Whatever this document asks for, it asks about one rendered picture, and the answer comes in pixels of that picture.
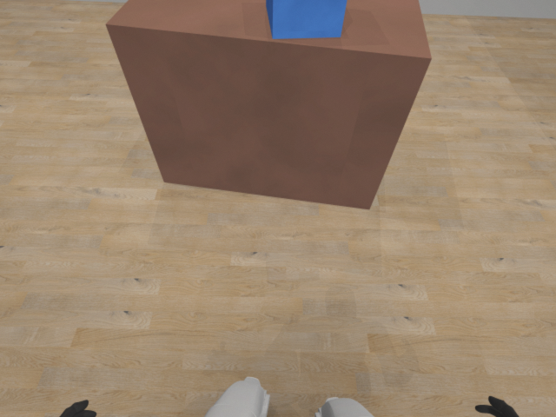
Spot robot left shin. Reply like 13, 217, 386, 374
245, 377, 261, 385

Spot robot right hand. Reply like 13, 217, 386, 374
475, 396, 519, 417

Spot pedestal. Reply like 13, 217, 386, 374
106, 0, 432, 209

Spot carton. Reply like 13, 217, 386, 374
266, 0, 347, 39

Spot robot left hand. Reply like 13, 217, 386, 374
60, 400, 96, 417

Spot left robot thigh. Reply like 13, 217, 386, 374
204, 381, 270, 417

